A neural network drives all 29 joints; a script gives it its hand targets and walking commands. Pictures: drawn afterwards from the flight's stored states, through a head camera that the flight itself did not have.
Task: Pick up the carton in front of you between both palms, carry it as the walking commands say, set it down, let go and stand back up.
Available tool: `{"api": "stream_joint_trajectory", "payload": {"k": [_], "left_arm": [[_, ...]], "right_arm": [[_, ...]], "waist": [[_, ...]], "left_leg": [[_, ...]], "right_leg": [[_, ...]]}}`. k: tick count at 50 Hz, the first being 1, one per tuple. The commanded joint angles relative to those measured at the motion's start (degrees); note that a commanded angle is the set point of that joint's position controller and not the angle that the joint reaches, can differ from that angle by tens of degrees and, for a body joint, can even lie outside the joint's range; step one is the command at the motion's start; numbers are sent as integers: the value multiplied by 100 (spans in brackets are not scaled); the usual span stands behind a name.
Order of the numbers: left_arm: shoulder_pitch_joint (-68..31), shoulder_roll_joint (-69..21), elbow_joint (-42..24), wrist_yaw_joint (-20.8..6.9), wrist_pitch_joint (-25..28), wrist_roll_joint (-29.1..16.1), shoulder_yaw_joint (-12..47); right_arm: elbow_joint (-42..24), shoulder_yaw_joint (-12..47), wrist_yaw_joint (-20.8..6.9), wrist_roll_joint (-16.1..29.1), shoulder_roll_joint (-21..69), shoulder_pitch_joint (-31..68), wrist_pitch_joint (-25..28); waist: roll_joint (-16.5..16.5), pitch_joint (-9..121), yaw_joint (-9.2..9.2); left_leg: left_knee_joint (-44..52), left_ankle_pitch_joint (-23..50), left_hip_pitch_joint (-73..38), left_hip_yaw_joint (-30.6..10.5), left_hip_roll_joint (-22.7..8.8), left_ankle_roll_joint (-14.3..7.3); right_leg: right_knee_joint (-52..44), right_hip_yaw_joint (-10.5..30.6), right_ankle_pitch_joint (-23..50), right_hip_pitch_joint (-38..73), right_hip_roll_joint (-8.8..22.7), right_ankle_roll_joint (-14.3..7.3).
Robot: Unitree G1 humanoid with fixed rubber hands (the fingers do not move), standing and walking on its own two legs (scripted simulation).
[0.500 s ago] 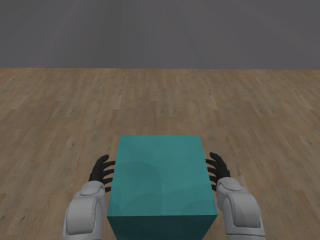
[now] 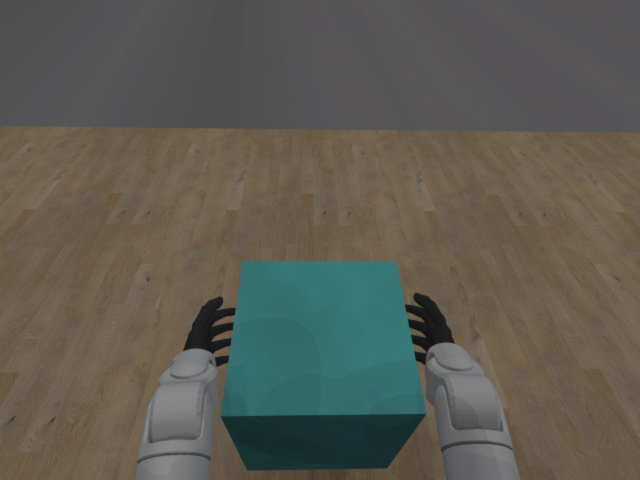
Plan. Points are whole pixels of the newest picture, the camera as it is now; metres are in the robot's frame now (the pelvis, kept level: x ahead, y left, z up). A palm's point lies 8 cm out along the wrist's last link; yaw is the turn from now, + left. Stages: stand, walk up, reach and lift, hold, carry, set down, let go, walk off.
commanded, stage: carry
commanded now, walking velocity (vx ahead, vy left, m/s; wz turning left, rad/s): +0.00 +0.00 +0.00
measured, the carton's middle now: (318, 370) +0.30 +0.00 -0.04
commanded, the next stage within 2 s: hold in 0.48 s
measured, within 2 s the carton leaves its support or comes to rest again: neither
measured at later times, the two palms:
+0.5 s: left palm (201, 367) +0.27 +0.15 +0.04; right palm (442, 361) +0.27 -0.15 +0.04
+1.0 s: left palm (195, 401) +0.23 +0.14 +0.04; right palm (455, 396) +0.23 -0.15 +0.04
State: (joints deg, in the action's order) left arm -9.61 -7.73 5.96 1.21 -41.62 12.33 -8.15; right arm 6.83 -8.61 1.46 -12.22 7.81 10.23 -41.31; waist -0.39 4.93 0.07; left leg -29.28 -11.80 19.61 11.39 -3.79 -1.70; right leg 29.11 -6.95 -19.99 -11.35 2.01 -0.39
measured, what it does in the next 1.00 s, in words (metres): shifts its weight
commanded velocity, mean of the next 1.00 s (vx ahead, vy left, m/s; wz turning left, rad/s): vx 0.00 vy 0.00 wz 0.00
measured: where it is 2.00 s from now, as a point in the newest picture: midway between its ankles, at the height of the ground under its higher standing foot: outside the picture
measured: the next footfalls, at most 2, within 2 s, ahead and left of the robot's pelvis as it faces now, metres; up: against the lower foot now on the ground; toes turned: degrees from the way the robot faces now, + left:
none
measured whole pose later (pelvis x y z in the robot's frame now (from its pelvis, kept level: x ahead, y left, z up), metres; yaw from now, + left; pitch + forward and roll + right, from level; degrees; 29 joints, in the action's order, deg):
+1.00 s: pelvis -0.05 +0.00 +0.00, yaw -1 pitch -9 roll +0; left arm -10.7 -7.9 8.2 1.5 -41.8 14.1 -9.2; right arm 13.4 -10.5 0.4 -12.8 8.2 12.4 -38.3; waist -2.5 -4.8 -0.2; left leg -23.0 -5.9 8.3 2.1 0.0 -0.6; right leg 26.3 1.2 -15.6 -1.9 -1.0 -1.0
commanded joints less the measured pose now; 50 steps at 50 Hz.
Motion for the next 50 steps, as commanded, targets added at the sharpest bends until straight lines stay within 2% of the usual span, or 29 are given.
{"api": "stream_joint_trajectory", "payload": {"k": [1,7,24,25,26,27,28,30,31,32,33,37,43,47,50], "left_arm": [[-2328,-4839,-381,-1178,110,-1265,3119],[-2511,-4924,-439,-1191,138,-1324,3177],[-2491,-4941,-386,-1208,119,-1314,3156],[-1903,-5022,-531,-1196,85,-1313,3110],[-1985,-4855,-606,-1136,165,-1248,3074],[-1927,-4724,-735,-1120,190,-1208,3017],[-2150,-4709,-770,-1127,191,-1220,3057],[-2024,-4675,-663,-1060,241,-1208,3052],[-1962,-4537,-683,-1036,266,-1152,2953],[-2098,-4552,-693,-1017,262,-1132,2971],[-2172,-4595,-678,-1016,258,-1119,3051],[-2215,-4616,-575,-1022,281,-1108,3015],[-2487,-4682,-376,-1110,261,-1116,3004],[-2703,-4799,-283,-1204,254,-1172,3060],[-2840,-5004,-160,-1272,247,-1189,3103]], "right_arm": [[-352,3096,-1215,1253,4890,2244,87],[-413,3179,-1229,1323,4980,2438,117],[-361,3155,-1240,1308,4995,2413,102],[-315,3010,-1246,1264,5112,1897,119],[-464,2953,-1194,1168,5004,1972,223],[-387,2851,-1163,1053,4767,1842,252],[-382,2778,-1153,987,4743,1922,276],[-378,2797,-1113,1092,4724,1954,338],[-411,2809,-1108,1079,4635,1921,347],[-342,2797,-1127,1091,4600,2034,360],[-337,2839,-1147,1113,4676,2140,368],[-206,2827,-1160,1124,4714,2301,422],[101,2713,-1175,1062,4840,2497,474],[253,2701,-1202,1056,5020,2639,512],[334,2734,-1269,1104,5198,2831,525]], "waist": [[40,1355,2],[36,1293,4],[37,1348,-2],[-342,755,-80],[-290,1060,-18],[-162,1050,-50],[-149,806,39],[-119,897,42],[-106,855,-24],[126,864,-39],[14,687,-27],[-96,555,-74],[-198,164,-12],[-295,160,32],[-187,210,17]], "left_leg": [[236,1477,-1044,-711,-644,-1],[299,1289,-1005,-731,-635,8],[294,1259,-989,-724,-643,15],[420,2579,-2728,-1567,899,-66],[382,3196,-3126,-1768,719,-73],[574,2579,-2933,-1725,701,-32],[576,2669,-2848,-1693,722,20],[487,2919,-3272,-1718,756,17],[550,2736,-3305,-1699,772,6],[668,2106,-3085,-1651,779,52],[656,1951,-3092,-1619,779,39],[562,1679,-3241,-1610,798,31],[485,902,-3487,-1548,820,58],[445,588,-3484,-1549,827,87],[475,402,-3495,-1556,834,111]], "right_leg": [[-419,519,1570,-69,660,-87],[-478,545,1366,-133,661,-106],[-463,567,1357,-172,657,-129],[-770,1405,2962,-186,-500,-147],[-713,1478,3361,-269,-572,-123],[-864,1491,2746,115,-498,-184],[-850,1428,2849,105,-545,-150],[-931,1505,2935,-41,-550,-110],[-959,1480,2832,-40,-568,-81],[-1005,1457,2309,161,-550,-123],[-1051,1435,2041,-62,-565,-107],[-1141,1490,1610,-426,-492,-152],[-1398,1551,515,-1205,-305,-341],[-1471,1544,120,-1290,-262,-419],[-1434,1517,-2,-1365,-281,-420]]}}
